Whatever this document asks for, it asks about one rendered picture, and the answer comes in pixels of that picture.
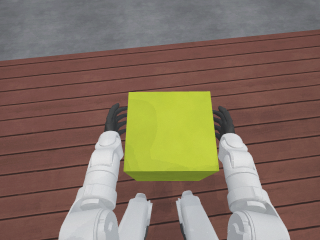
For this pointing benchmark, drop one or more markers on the right robot thigh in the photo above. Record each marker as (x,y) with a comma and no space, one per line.
(194,218)

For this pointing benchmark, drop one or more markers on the left robot forearm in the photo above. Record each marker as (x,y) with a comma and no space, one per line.
(99,187)

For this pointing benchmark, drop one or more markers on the robot left hand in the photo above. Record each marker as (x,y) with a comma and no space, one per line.
(112,119)

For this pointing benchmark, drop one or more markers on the robot right hand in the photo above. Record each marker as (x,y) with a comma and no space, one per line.
(226,122)

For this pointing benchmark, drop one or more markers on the right robot forearm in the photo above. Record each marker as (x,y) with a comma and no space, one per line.
(244,188)

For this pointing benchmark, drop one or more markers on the robot thigh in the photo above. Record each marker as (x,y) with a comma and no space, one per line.
(135,219)
(194,218)

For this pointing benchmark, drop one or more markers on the left robot upper arm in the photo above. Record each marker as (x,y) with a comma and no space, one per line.
(93,224)

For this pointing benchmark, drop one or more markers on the right robot upper arm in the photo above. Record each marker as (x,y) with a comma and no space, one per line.
(250,225)

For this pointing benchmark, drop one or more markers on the carton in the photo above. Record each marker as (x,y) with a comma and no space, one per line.
(170,136)

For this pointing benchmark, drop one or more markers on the left robot thigh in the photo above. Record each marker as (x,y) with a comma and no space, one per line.
(135,219)

